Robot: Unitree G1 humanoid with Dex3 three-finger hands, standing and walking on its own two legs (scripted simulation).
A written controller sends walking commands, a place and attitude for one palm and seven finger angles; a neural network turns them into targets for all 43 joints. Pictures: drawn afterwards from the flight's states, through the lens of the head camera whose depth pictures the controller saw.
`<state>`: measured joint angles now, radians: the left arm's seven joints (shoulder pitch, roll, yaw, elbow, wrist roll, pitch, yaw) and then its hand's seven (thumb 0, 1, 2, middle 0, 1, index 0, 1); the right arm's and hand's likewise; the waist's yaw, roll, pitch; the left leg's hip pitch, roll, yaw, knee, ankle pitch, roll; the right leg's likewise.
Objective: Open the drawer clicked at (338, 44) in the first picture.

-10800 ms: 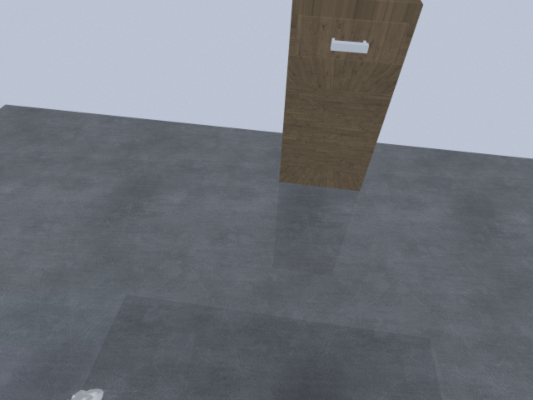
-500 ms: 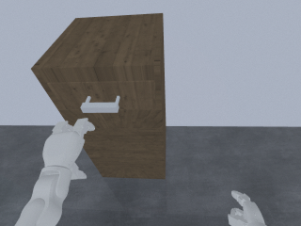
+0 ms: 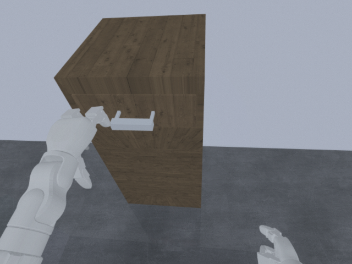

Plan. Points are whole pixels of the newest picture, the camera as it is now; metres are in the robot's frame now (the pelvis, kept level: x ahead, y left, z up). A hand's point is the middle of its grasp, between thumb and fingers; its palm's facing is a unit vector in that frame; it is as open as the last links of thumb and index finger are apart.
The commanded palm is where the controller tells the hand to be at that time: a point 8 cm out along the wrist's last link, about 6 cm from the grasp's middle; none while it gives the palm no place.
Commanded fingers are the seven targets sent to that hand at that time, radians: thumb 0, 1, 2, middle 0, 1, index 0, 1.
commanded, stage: raise the hand with hooked fingers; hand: left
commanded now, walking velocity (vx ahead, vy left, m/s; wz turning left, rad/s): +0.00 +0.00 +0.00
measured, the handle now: (133, 119) +0.52 +0.21 +0.00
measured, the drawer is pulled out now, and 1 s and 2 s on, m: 0.00 0.00 0.00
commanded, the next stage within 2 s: move the hooked fingers above the handle in 0.24 s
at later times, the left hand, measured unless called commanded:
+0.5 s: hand (91, 154) +0.31 +0.23 +0.11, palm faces +0.05 -0.09 -0.99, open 13.8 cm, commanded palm +0.29 +0.23 +0.16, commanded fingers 0.00 -0.50 0.30 -0.30 -1.20 -0.30 -1.20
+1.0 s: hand (116, 136) +0.37 +0.20 +0.09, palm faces +0.02 -0.07 -1.00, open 13.8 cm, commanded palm +0.35 +0.22 +0.15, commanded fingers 0.00 -0.50 0.30 -0.30 -1.20 -0.30 -1.20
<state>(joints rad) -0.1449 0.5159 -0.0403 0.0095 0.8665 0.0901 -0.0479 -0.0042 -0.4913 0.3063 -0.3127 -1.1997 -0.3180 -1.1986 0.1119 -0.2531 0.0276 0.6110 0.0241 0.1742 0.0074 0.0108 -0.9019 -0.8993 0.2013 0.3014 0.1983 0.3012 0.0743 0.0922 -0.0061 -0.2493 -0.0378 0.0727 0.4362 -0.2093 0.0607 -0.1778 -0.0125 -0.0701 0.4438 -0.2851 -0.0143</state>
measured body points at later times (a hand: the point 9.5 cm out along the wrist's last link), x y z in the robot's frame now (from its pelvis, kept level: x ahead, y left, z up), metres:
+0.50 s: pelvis -0.01 +0.00 +0.00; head +0.00 -0.04 +0.45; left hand +0.30 +0.23 +0.16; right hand +0.19 -0.22 -0.11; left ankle +0.01 +0.08 -0.74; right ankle -0.03 -0.11 -0.74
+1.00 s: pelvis +0.00 -0.02 -0.01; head +0.03 -0.06 +0.44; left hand +0.37 +0.20 +0.14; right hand +0.14 -0.28 -0.14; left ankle +0.01 +0.08 -0.74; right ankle -0.03 -0.11 -0.74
